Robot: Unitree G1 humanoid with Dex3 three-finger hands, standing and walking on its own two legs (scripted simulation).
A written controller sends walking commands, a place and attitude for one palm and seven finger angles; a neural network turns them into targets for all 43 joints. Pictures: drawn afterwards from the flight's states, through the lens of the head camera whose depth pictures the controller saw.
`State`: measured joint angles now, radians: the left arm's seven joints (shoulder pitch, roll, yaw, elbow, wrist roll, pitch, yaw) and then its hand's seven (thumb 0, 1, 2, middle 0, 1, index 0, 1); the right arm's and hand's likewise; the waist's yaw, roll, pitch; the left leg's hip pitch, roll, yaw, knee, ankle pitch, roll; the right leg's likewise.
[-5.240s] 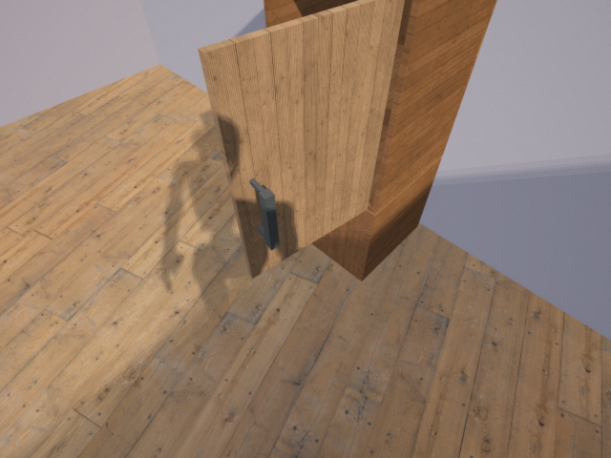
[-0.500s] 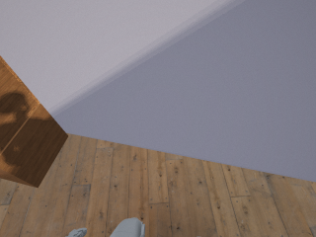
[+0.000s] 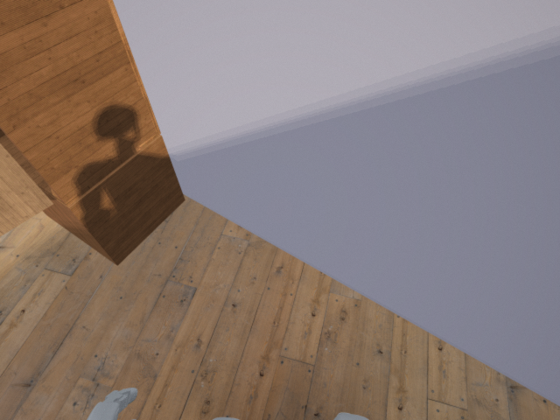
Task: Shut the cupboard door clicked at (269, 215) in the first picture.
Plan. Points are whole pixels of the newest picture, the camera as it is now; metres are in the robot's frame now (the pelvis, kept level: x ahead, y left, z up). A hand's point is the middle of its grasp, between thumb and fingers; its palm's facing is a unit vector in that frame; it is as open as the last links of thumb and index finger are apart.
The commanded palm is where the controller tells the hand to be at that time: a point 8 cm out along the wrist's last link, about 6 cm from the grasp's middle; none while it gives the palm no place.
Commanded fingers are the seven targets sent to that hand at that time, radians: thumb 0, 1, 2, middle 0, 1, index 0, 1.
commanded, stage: turn to face it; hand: left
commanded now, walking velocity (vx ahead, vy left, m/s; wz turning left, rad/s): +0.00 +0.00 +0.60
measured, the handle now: out of the picture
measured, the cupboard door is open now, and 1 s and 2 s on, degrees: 81 81 81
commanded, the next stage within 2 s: take the last steps up to it in 1.34 s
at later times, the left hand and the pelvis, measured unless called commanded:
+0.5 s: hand out of the picture -0.01 +0.21 -0.17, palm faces +0.35 -0.91 -0.24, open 7.4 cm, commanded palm none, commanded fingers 0.00 0.90 0.90 -0.20 -0.30 -0.20 -0.30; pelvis -0.01 -0.01 +0.00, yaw +20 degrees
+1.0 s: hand out of the picture -0.07 +0.15 -0.17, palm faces +0.61 -0.76 -0.21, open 7.4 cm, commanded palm none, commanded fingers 0.00 0.90 0.90 -0.20 -0.30 -0.20 -0.30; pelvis +0.00 -0.04 +0.00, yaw +38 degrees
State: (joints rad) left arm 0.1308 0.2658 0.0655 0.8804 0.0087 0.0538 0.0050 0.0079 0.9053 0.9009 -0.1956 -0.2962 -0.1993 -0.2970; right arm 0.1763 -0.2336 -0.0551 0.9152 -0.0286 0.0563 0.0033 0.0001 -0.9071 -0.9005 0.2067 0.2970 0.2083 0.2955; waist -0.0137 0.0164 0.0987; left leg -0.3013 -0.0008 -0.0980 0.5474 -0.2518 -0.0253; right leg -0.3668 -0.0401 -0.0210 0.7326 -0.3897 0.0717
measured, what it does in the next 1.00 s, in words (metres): steps on the spot, turning left: right foot, then left foot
